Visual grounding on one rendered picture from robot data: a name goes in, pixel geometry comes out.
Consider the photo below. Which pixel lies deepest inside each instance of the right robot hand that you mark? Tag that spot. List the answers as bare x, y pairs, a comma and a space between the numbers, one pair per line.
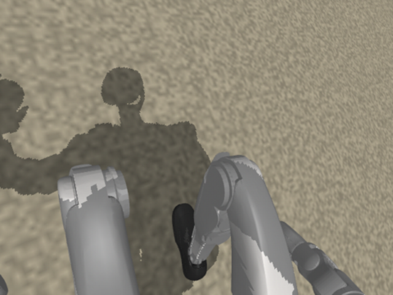
293, 239

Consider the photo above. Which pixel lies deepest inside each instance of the right robot arm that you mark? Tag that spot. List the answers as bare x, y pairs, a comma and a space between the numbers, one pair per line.
323, 274

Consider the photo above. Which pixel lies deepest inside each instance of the right robot foot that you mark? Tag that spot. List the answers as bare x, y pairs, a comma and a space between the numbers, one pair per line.
183, 224

